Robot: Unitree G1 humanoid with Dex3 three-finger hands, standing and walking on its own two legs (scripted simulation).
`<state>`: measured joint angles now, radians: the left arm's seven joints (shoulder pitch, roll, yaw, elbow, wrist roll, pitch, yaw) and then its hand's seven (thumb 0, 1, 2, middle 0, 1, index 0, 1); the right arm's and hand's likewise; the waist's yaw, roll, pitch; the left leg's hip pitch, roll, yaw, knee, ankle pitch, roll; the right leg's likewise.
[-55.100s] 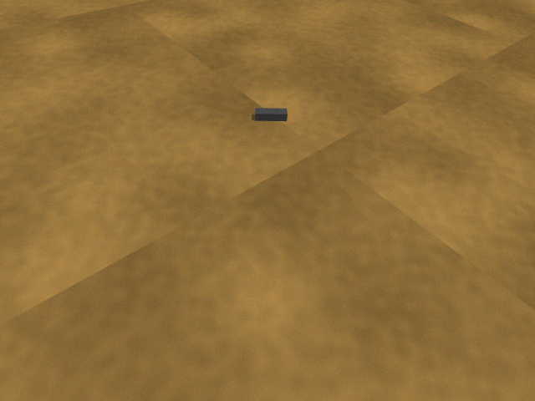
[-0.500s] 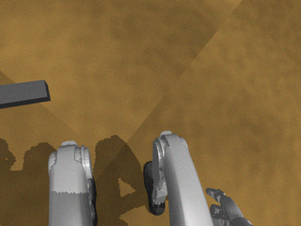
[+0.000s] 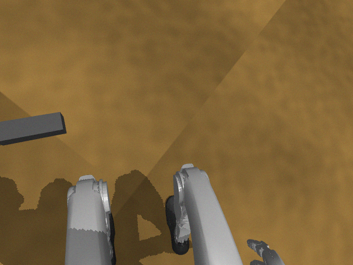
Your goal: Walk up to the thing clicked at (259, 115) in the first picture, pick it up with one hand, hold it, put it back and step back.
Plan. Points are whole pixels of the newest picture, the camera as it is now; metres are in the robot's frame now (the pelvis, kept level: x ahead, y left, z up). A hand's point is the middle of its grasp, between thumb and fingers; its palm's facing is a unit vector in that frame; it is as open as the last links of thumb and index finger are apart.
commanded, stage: go down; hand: left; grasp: from above
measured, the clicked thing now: (31, 128) +0.51 +0.36 -0.44
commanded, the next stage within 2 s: approach in 1.34 s
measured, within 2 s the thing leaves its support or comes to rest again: neither
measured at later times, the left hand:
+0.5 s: hand out of the picture +0.46 +0.40 -0.01, palm faces -0.43 -0.09 -0.90, open 13.9 cm
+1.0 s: hand out of the picture +0.46 +0.40 +0.01, palm faces -0.43 -0.09 -0.90, open 13.6 cm
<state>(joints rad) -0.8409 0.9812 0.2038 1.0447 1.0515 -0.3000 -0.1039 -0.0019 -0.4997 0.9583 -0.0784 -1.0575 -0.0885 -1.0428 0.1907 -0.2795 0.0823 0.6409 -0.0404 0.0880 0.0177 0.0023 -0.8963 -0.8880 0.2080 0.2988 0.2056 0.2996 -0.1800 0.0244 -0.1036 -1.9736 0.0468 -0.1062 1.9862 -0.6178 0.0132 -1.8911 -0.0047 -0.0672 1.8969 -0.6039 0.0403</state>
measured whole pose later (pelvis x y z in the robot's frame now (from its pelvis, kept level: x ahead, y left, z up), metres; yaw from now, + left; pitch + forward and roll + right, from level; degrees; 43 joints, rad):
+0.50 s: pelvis +0.01 +0.01 +0.05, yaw +1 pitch +33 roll -9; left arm -0.86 0.95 0.16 1.13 1.11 -0.31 -0.03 0.00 -0.49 0.93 -0.10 -1.05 -0.11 -1.03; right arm 0.17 -0.26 0.07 0.68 -0.04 0.07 0.02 0.00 -0.90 -0.89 0.21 0.30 0.21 0.30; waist -0.18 0.03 -0.12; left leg -1.81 0.05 -0.10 1.82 -0.60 0.02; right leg -1.72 -0.01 -0.07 1.72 -0.57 0.05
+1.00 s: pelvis +0.01 +0.01 +0.07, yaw +0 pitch +33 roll -9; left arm -0.86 0.94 0.16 1.14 1.12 -0.31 -0.01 0.00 -0.43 0.88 -0.16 -1.00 -0.17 -0.98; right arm 0.19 -0.25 0.07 0.70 -0.04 0.07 0.02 0.00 -0.91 -0.89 0.21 0.30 0.21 0.30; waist -0.18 0.03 -0.13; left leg -1.75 0.05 -0.09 1.76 -0.59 0.03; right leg -1.65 0.00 -0.07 1.64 -0.56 0.05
